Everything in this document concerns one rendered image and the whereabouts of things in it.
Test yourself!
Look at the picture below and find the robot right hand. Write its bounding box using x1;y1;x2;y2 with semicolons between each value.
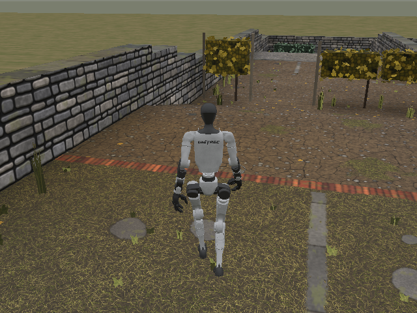
227;178;242;191

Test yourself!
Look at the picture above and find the robot left hand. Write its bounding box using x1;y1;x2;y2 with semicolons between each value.
172;193;188;213

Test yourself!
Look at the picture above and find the robot right thigh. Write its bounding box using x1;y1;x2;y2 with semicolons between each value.
214;183;231;233

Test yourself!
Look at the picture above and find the left robot forearm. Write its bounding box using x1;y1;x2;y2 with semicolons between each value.
174;159;187;194

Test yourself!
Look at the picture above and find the robot left upper arm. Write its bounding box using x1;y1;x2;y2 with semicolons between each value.
180;131;195;168

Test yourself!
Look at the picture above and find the robot right upper arm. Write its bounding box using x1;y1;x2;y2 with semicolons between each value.
222;131;238;166

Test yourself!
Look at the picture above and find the robot thigh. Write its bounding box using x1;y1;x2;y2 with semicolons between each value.
186;181;204;220
214;183;231;233

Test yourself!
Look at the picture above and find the right robot forearm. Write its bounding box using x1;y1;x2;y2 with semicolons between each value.
231;157;242;181

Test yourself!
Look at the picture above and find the robot left thigh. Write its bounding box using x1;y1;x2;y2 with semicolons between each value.
186;181;204;220

